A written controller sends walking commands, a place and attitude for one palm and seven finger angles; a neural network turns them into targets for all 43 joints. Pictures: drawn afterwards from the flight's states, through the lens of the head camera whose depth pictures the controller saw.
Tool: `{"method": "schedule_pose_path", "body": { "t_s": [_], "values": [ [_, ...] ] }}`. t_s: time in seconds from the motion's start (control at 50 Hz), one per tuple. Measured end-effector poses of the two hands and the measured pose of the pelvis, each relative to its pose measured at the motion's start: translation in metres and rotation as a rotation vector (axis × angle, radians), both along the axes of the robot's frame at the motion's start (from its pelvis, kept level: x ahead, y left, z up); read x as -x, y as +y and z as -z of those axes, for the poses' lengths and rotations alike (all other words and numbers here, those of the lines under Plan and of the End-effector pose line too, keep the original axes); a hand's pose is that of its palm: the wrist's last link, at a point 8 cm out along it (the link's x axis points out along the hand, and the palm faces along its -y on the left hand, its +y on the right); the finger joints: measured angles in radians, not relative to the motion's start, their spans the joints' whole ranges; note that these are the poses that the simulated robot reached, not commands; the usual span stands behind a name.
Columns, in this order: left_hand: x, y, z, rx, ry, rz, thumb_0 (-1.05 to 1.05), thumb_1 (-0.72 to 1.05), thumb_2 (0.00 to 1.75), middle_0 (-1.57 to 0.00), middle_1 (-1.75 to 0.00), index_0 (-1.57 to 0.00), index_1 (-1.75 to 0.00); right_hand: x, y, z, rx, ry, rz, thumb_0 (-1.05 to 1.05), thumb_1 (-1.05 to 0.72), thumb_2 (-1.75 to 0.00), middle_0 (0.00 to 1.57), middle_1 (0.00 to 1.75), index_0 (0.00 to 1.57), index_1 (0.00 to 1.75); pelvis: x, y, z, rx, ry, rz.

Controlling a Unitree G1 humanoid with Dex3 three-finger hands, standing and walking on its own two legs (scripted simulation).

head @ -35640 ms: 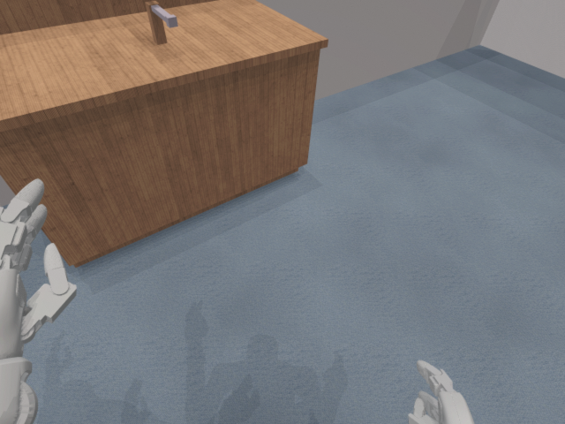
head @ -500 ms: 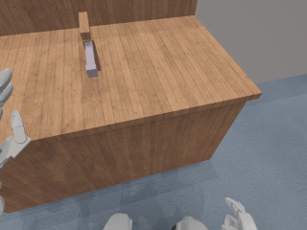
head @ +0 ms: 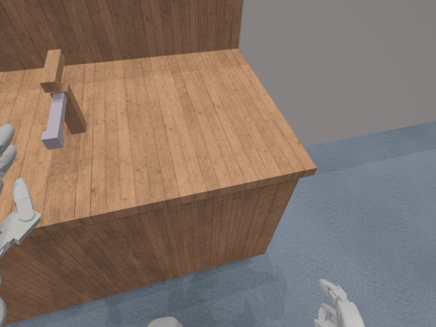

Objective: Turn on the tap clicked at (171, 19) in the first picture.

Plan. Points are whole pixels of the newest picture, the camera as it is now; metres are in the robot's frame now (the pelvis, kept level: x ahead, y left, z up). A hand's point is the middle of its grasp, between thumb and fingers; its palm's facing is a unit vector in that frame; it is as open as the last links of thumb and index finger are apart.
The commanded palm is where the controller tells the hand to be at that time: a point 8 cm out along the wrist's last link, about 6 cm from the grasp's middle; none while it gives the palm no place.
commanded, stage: shuffle to correct the standing spot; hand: left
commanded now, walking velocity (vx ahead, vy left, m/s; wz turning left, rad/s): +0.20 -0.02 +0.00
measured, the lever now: (53, 139) +0.41 +0.37 +0.09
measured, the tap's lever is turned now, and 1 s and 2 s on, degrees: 0 0 0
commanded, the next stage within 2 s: come to a stop and stand still in 1.08 s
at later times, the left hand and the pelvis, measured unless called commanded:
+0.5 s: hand (146, 174) +0.28 +0.13 +0.18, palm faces +0.41 -0.78 -0.47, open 7.5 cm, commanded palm +0.23 +0.17 +0.19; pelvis +0.07 -0.11 +0.01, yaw +0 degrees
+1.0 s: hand (150, 156) +0.31 +0.13 +0.19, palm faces +0.35 -0.83 -0.43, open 7.5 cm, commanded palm +0.25 +0.18 +0.19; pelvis +0.09 -0.09 +0.02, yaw -1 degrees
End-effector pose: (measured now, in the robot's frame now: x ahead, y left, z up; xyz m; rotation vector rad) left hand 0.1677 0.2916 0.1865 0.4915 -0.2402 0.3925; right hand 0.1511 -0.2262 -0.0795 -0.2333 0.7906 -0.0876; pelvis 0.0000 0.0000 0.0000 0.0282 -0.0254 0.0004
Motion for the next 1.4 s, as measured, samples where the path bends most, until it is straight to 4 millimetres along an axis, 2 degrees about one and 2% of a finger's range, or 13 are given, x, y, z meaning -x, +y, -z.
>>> {"method": "schedule_pose_path", "body": {
  "t_s": [0.1,0.18,0.28,0.44,0.54,0.66,0.78,0.92,1.06,1.14,1.24,1.34,1.4],
  "values": [
    [-0.018,-0.023,0.001,0.027,-0.094,0.018,0.02,0.88,0.89,-0.21,-0.3,-0.21,-0.3,-0.022,-0.021,-0.001,0.017,-0.068,0.015,0.02,-0.9,-0.9,0.2,0.3,0.2,0.3,-0.015,-0.016,0.01,-0.007,-0.025,-0.001],
    [-0.038,-0.046,-0.011,-0.022,-0.095,0.015,0.02,0.88,0.89,-0.21,-0.3,-0.21,-0.3,-0.039,-0.03,0.003,-0.046,-0.094,0.016,0.01,-0.9,-0.9,0.2,0.3,0.2,0.3,-0.026,-0.037,0.008,-0.017,-0.029,-0.025],
    [-0.046,-0.076,-0.021,-0.134,-0.063,0.001,0.02,0.89,0.89,-0.21,-0.3,-0.21,-0.3,-0.059,-0.047,0.022,-0.122,-0.093,-0.002,0.01,-0.9,-0.9,0.2,0.3,0.2,0.3,-0.043,-0.068,0.015,-0.001,-0.023,-0.019],
    [-0.065,-0.11,-0.006,-0.029,0.076,-0.042,0.02,0.88,0.89,-0.21,-0.3,-0.21,-0.3,-0.068,-0.09,0.014,-0.096,0.013,-0.021,0.02,-0.9,-0.9,0.21,0.3,0.2,0.3,-0.066,-0.1,-0.01,-0.038,0.005,-0.017],
    [-0.082,-0.13,-0.015,-0.039,0.071,-0.012,0.02,0.88,0.89,-0.21,-0.3,-0.21,-0.3,-0.078,-0.12,0.007,-0.062,-0.007,0.012,0.02,-0.9,-0.9,0.2,0.3,0.2,0.3,-0.077,-0.112,-0.016,-0.051,0.006,-0.005],
    [-0.099,-0.141,-0.033,-0.07,0.01,0.029,0.02,0.88,0.89,-0.21,-0.3,-0.21,-0.3,-0.092,-0.144,-0.004,-0.048,-0.059,0.065,0.02,-0.91,-0.9,0.2,0.3,0.2,0.3,-0.091,-0.118,-0.017,-0.055,0.002,0.011],
    [-0.108,-0.137,-0.026,-0.048,0.031,0.029,0.02,0.88,0.89,-0.21,-0.3,-0.21,-0.3,-0.103,-0.148,-0.013,-0.049,-0.092,0.087,0.01,-0.91,-0.9,0.2,0.3,0.19,0.3,-0.099,-0.118,-0.016,-0.054,0.003,0.027],
    [-0.109,-0.129,-0.012,0.011,0.055,0.041,0.02,0.88,0.89,-0.21,-0.3,-0.21,-0.3,-0.105,-0.133,-0.017,-0.032,-0.064,0.06,0.01,-0.91,-0.9,0.2,0.3,0.19,0.3,-0.095,-0.107,-0.016,-0.044,0.014,0.024],
    [-0.094,-0.106,-0.024,-0.028,0.04,0.07,0.02,0.88,0.89,-0.21,-0.3,-0.21,-0.3,-0.095,-0.1,-0.021,-0.023,-0.039,0.043,0.01,-0.91,-0.9,0.2,0.3,0.2,0.3,-0.08,-0.08,-0.019,-0.043,0.029,0.013],
    [-0.08,-0.079,-0.027,-0.055,0.041,0.061,0.02,0.88,0.89,-0.21,-0.3,-0.21,-0.3,-0.083,-0.074,-0.019,-0.021,-0.034,0.042,0.01,-0.91,-0.9,0.2,0.3,0.2,0.3,-0.071,-0.057,-0.017,-0.039,0.027,0.0],
    [-0.059,-0.034,-0.016,-0.045,0.038,0.044,0.02,0.88,0.89,-0.21,-0.3,-0.21,-0.3,-0.067,-0.038,-0.009,0.005,-0.039,0.048,0.01,-0.9,-0.9,0.2,0.3,0.2,0.3,-0.058,-0.017,-0.006,0.024,0.017,-0.029],
    [-0.039,0.016,0.001,0.014,0.033,-0.007,0.02,0.88,0.89,-0.21,-0.3,-0.21,-0.3,-0.044,0.01,-0.01,0.01,-0.014,0.045,0.01,-0.91,-0.9,0.2,0.3,0.2,0.3,-0.045,0.013,-0.006,0.017,-0.006,0.002],
    [-0.036,0.035,0.005,0.072,-0.008,-0.047,0.02,0.89,0.89,-0.21,-0.3,-0.21,-0.3,-0.033,0.04,-0.013,-0.009,-0.005,0.009,0.02,-0.91,-0.9,0.2,0.3,0.2,0.3,-0.039,0.023,-0.011,0.031,-0.006,-0.007]
  ]
}}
